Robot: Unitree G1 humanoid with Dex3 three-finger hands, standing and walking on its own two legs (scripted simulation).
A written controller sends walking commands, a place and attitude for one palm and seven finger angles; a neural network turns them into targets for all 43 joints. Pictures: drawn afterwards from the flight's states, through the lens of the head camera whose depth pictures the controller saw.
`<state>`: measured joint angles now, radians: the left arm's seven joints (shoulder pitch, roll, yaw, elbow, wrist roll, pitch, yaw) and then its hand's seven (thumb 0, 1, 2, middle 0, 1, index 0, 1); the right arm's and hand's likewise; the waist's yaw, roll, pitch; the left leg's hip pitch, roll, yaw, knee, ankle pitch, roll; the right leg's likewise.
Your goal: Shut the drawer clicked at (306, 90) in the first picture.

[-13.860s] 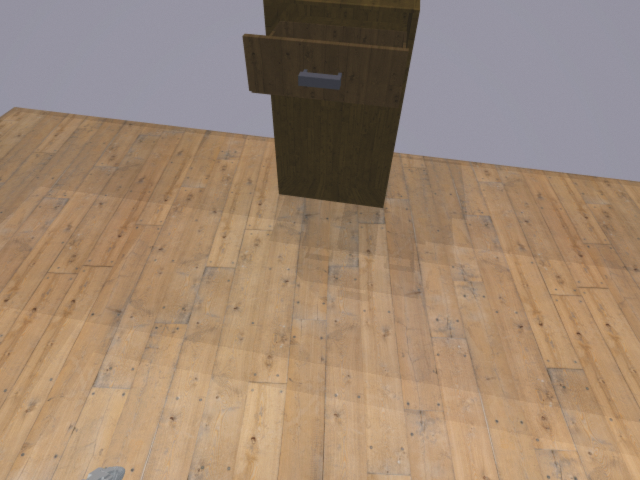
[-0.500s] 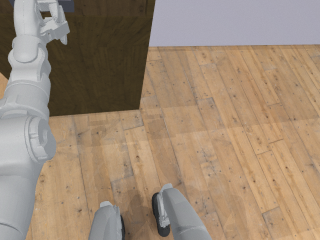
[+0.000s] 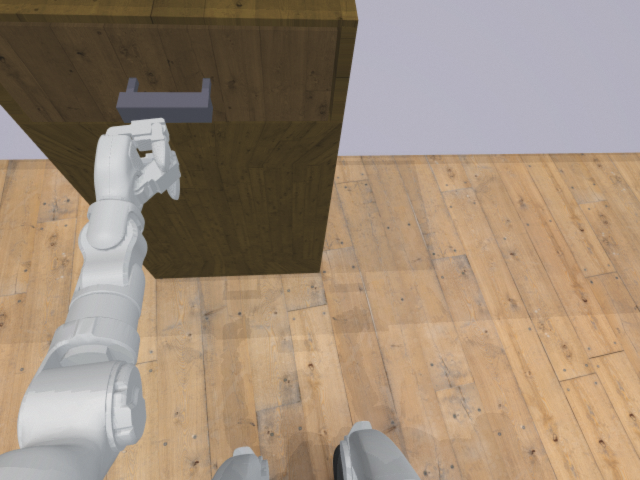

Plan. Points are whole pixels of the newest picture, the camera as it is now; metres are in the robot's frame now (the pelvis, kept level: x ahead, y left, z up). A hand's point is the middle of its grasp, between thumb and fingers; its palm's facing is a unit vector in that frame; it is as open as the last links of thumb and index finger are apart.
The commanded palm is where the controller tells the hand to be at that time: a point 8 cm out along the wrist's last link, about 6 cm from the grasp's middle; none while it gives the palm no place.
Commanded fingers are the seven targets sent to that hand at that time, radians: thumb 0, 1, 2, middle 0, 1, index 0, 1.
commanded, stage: draw the hand back to the body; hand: left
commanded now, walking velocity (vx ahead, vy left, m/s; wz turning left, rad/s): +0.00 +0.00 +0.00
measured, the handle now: (168, 96) +0.62 +0.16 +0.04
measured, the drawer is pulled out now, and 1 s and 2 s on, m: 0.00 0.00 0.00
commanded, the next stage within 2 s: step back with the hand held close in 1.22 s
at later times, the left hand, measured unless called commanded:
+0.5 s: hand (75, 279) +0.31 +0.19 +0.14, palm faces +0.11 -0.97 -0.20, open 3.2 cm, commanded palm +0.27 +0.24 +0.16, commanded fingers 0.00 0.90 0.90 -1.40 -1.60 -1.40 -1.60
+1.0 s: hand out of the picture +0.18 +0.24 +0.21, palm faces +0.41 -0.83 -0.37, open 3.2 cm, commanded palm +0.12 +0.28 +0.24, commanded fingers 0.00 0.90 0.90 -1.40 -1.60 -1.40 -1.60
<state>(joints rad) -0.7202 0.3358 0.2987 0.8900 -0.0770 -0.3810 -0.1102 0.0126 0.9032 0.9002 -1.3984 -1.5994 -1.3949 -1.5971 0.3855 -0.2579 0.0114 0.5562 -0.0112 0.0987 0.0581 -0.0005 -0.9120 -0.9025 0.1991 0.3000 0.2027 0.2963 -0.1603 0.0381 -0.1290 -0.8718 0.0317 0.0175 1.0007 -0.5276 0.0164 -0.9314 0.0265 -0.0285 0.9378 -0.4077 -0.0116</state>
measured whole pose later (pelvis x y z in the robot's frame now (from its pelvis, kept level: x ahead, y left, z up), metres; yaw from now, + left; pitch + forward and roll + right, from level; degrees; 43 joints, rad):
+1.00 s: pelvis +0.00 +0.00 +0.07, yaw +3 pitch -4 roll -1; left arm 0.46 0.33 0.24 -0.40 -0.06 -0.06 0.10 0.01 0.90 0.90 -1.40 -1.60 -1.40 -1.60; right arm 0.20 -0.23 0.06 0.61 0.00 -0.06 -0.07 0.01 -0.91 -0.90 0.20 0.30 0.21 0.30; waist 0.06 0.07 0.01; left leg -0.05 0.00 -0.01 0.44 -0.30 0.01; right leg -0.11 0.00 -0.05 0.42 -0.23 -0.01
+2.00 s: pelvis -0.07 +0.01 +0.05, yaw +3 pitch +0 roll -1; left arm 0.61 0.37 0.36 -0.55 -0.02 -0.23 0.14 0.01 0.89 0.90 -1.41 -1.60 -1.40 -1.60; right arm 0.19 -0.23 0.00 0.55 0.00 -0.04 -0.08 0.01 -0.91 -0.90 0.20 0.30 0.21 0.30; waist 0.00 0.02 0.00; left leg -0.35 -0.02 0.00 0.60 -0.26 0.04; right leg -0.37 -0.02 -0.04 0.51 -0.15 0.01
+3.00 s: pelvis -0.24 -0.02 +0.06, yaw +0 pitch +2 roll -1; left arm 0.68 0.45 0.38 -0.63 -0.06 -0.24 0.12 0.01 0.89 0.90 -1.41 -1.60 -1.40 -1.60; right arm 0.20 -0.18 0.03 0.62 -0.01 -0.08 -0.06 0.01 -0.90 -0.90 0.21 0.30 0.21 0.30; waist -0.01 -0.01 -0.04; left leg -0.47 0.03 0.02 0.60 -0.17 0.00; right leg -0.13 0.03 0.02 0.47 -0.36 -0.01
